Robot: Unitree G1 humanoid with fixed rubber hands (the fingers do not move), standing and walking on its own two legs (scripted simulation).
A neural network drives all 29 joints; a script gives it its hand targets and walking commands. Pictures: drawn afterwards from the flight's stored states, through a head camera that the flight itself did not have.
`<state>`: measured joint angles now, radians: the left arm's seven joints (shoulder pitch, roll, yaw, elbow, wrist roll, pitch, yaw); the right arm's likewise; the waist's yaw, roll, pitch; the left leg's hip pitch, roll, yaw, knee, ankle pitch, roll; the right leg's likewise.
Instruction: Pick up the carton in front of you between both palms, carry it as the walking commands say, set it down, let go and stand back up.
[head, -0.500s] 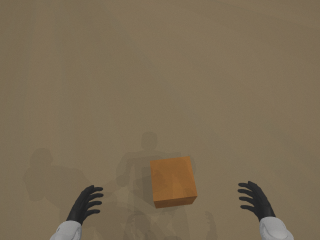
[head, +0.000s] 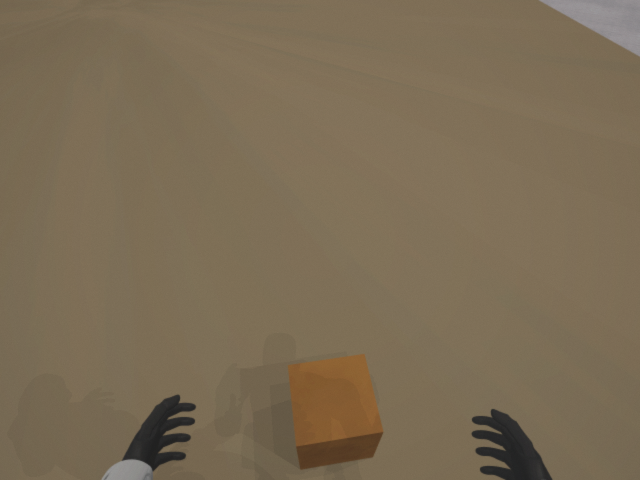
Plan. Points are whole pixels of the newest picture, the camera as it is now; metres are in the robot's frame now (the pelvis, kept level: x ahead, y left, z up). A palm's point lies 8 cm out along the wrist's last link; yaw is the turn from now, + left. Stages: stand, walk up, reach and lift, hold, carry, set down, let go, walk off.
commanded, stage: let go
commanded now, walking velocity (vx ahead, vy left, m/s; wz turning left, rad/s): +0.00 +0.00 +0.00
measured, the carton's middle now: (331, 412) +0.41 -0.01 -0.65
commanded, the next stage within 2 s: stand in 0.08 s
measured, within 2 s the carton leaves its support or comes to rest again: neither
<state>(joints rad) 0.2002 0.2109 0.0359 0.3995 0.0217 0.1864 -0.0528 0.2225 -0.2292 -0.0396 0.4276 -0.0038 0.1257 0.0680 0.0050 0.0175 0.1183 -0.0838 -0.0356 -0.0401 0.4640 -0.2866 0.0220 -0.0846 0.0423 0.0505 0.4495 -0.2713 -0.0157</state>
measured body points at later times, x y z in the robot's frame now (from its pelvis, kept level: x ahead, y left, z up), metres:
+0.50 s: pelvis +0.02 +0.00 +0.00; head +0.02 +0.01 +0.45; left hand +0.15 +0.29 -0.11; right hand +0.15 -0.30 -0.09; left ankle -0.02 +0.11 -0.74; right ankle -0.01 -0.11 -0.74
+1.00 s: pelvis +0.01 +0.00 +0.00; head +0.01 +0.01 +0.45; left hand +0.14 +0.30 -0.11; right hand +0.12 -0.30 -0.10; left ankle -0.02 +0.11 -0.74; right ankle -0.01 -0.11 -0.74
